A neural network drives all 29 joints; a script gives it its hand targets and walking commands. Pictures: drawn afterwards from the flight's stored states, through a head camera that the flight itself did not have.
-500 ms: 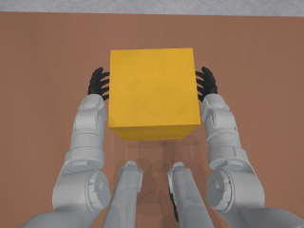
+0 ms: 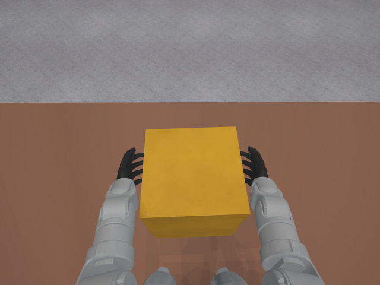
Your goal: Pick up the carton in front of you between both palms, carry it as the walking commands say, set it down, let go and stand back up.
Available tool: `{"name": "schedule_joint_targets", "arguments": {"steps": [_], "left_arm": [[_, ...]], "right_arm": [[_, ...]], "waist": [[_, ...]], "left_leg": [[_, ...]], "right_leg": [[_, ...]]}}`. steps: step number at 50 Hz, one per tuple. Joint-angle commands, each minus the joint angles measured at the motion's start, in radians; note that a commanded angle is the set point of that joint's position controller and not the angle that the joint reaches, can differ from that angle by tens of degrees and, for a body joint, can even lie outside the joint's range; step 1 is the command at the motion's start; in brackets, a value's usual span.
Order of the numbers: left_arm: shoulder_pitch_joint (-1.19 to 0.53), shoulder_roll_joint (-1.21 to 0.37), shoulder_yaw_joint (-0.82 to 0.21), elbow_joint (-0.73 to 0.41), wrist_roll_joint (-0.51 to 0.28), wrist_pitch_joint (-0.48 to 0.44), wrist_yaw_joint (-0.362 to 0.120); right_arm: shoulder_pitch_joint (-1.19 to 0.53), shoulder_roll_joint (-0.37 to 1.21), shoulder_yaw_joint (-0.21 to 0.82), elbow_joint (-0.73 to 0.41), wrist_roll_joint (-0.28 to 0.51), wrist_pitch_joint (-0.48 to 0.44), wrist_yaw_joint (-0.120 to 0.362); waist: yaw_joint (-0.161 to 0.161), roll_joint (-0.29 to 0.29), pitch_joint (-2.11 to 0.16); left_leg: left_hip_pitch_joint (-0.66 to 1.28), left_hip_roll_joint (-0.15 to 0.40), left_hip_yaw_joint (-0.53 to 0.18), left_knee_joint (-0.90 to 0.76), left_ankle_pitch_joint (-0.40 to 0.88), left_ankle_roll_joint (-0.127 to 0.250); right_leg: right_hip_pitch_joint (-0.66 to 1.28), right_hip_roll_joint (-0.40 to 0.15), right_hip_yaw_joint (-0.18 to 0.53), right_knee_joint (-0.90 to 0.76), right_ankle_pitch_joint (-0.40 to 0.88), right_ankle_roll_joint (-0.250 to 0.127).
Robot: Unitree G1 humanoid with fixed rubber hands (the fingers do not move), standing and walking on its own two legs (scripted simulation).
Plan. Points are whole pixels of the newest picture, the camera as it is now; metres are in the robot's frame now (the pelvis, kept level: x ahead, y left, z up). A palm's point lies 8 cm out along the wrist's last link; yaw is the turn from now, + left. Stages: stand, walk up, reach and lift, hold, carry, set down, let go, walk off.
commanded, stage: reach and lift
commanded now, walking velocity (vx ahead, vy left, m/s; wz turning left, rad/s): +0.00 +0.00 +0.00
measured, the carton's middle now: (192, 187) +0.34 +0.00 -0.09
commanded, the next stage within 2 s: hold in 1.30 s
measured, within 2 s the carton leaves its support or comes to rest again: neither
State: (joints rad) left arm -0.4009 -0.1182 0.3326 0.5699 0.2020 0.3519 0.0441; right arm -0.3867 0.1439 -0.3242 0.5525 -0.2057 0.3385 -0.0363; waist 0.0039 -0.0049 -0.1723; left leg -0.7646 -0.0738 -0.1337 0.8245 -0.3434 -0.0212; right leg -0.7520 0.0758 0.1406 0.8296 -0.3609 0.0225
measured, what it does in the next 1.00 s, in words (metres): stands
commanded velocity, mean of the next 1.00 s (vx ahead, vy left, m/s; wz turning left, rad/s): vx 0.00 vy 0.00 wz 0.00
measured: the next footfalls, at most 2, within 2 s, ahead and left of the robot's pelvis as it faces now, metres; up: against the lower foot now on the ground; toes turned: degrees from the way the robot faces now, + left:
none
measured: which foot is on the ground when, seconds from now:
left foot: down 0.00-1.00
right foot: down 0.00-1.00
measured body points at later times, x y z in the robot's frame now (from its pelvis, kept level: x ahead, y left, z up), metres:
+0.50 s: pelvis +0.00 +0.00 +0.04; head -0.03 +0.00 +0.49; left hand +0.31 +0.15 +0.05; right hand +0.31 -0.15 +0.06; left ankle +0.03 +0.13 -0.70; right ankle +0.02 -0.13 -0.70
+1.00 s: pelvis +0.01 +0.00 +0.05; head -0.02 +0.00 +0.50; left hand +0.32 +0.15 +0.07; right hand +0.32 -0.15 +0.07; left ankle +0.03 +0.13 -0.70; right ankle +0.02 -0.13 -0.70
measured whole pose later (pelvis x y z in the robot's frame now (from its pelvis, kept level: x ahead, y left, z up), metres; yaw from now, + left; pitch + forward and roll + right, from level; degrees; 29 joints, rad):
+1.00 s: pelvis +0.01 +0.00 +0.05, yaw +0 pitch -4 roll +0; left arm -0.28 -0.16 0.26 0.34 0.28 0.65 0.01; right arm -0.28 0.16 -0.25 0.33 -0.28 0.64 0.02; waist 0.00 0.00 -0.01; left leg -0.13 -0.04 -0.13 0.41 -0.21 -0.01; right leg -0.12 0.04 0.15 0.41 -0.22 0.01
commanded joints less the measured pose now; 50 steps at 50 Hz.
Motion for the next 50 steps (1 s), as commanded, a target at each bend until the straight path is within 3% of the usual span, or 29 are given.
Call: {"name": "schedule_joint_targets", "arguments": {"steps": [1,11,17,22,30,50], "left_arm": [[-0.451,-1.041,-0.607,0.001,-0.148,0.008,-0.25],[-0.318,-1.023,-0.685,-0.166,-0.18,0.152,-0.262],[-0.309,-0.989,-0.614,-0.161,-0.151,0.231,-0.276],[-0.42,-1.005,-0.575,-0.146,-0.139,0.233,-0.294],[-0.488,-1.029,-0.598,-0.157,-0.152,0.233,-0.296],[-0.359,-1.0,-0.632,-0.26,-0.171,0.277,-0.28]], "right_arm": [[-0.46,1.003,0.594,0.012,0.133,0.015,0.234],[-0.319,0.998,0.678,-0.15,0.18,0.16,0.254],[-0.309,0.963,0.601,-0.138,0.148,0.241,0.27],[-0.413,0.982,0.562,-0.119,0.133,0.245,0.286],[-0.482,0.992,0.581,-0.136,0.142,0.244,0.29],[-0.361,0.953,0.615,-0.234,0.164,0.286,0.283]], "waist": [[-0.002,0.01,-0.427],[-0.006,0.006,-0.226],[-0.001,0.003,-0.031],[-0.007,0.0,-0.017],[-0.009,0.007,-0.088],[-0.006,0.009,-0.098]], "left_leg": [[0.394,-0.039,0.051,-0.163,0.352,0.006],[0.615,-0.021,0.05,-0.369,0.398,0.002],[0.62,-0.016,0.058,-0.442,0.234,0.012],[0.614,-0.013,0.069,-0.432,0.143,0.016],[0.647,-0.014,0.071,-0.427,0.157,0.015],[0.734,-0.021,0.064,-0.466,0.351,0.001]], "right_leg": [[0.333,0.041,-0.054,-0.171,0.352,-0.009],[0.575,0.02,-0.049,-0.378,0.415,-0.002],[0.581,0.01,-0.056,-0.451,0.252,-0.007],[0.566,0.006,-0.063,-0.449,0.155,-0.015],[0.6,0.01,-0.069,-0.439,0.17,-0.016],[0.682,0.024,-0.066,-0.477,0.353,-0.006]]}}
